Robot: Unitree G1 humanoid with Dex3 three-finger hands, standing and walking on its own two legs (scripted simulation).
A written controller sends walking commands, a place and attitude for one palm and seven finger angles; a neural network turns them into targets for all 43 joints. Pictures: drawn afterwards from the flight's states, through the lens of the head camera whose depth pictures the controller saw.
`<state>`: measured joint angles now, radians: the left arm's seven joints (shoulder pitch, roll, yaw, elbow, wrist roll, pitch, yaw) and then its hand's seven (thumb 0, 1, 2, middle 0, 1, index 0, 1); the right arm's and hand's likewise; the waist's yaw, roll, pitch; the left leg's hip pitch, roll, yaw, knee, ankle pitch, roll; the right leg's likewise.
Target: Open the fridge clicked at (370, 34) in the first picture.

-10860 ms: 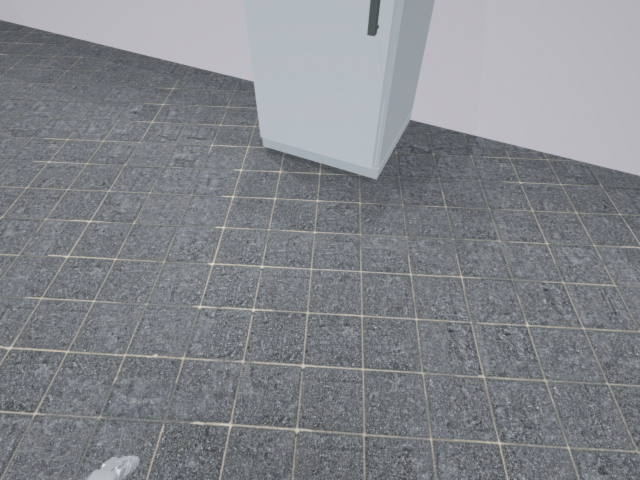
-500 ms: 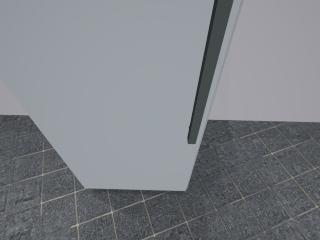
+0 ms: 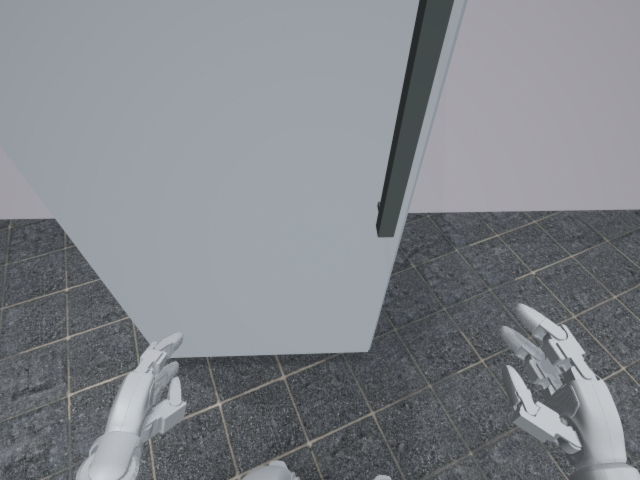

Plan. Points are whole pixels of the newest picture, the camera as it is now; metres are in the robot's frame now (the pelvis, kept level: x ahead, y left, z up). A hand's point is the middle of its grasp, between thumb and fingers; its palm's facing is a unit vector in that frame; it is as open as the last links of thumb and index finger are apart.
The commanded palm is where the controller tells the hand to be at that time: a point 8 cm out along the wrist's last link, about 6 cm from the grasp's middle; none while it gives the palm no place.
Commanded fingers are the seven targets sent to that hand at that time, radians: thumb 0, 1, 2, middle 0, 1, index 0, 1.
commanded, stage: raise the hand to about handle height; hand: right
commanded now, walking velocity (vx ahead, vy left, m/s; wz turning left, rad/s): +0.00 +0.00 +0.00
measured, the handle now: (408, 100) +0.52 -0.07 +0.22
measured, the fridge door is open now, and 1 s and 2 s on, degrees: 0 0 0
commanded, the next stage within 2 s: move the hooked fingers beside the handle in 1.76 s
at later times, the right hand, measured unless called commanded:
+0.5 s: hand (578, 373) +0.24 -0.25 +0.07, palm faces -0.05 +1.00 -0.05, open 11.2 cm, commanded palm +0.21 -0.30 +0.08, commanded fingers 0.00 0.10 -0.47 0.27 0.94 0.27 0.94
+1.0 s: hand out of the picture +0.26 -0.31 +0.13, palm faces -0.02 +1.00 -0.06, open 13.8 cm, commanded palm +0.24 -0.36 +0.14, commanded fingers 0.00 0.50 -0.30 0.30 1.20 0.30 1.20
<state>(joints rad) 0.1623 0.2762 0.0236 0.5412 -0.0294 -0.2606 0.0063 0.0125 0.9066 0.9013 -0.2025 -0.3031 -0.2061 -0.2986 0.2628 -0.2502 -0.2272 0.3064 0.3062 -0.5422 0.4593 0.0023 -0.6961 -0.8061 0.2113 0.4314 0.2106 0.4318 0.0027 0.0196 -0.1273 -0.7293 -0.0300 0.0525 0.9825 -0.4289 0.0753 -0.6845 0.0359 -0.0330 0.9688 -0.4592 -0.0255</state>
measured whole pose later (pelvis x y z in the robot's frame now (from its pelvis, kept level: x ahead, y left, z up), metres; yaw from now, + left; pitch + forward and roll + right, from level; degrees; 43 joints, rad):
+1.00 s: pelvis +0.02 -0.05 +0.03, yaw -1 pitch +5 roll +3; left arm 0.23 0.25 -0.08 0.54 -0.05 -0.25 0.08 0.01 0.90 0.90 -0.20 -0.30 -0.21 -0.30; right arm 0.10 -0.41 -0.37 0.15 0.36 -0.13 0.50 -0.01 0.44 -0.32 0.29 1.16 0.29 1.16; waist -0.04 -0.03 -0.07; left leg -0.47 -0.02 0.07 0.72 -0.34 0.01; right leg -0.48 0.05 0.00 0.79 -0.40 -0.08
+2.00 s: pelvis +0.01 -0.02 +0.04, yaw -1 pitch +3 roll +1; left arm 0.25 0.28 -0.07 0.59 -0.07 -0.23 0.11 0.02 0.90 0.90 -0.20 -0.30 -0.21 -0.30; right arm -0.08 -0.44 -0.41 0.33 0.36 -0.08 0.55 -0.01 0.51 -0.30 0.30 1.20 0.30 1.20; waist -0.03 -0.05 -0.05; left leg -0.39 -0.04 0.07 0.64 -0.30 0.05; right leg -0.39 0.03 0.01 0.70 -0.36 -0.05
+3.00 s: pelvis +0.02 -0.02 +0.04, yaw +0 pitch +6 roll +0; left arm 0.28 0.26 -0.06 0.62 -0.06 -0.11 0.06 0.01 0.91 0.90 -0.20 -0.30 -0.21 -0.30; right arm -0.44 -0.30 -0.21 0.60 0.23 -0.13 0.28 -0.01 0.51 -0.30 0.30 1.20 0.30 1.20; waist 0.03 -0.02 -0.05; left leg -0.45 -0.04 0.04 0.65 -0.30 0.04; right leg -0.42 0.04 -0.03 0.66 -0.35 -0.05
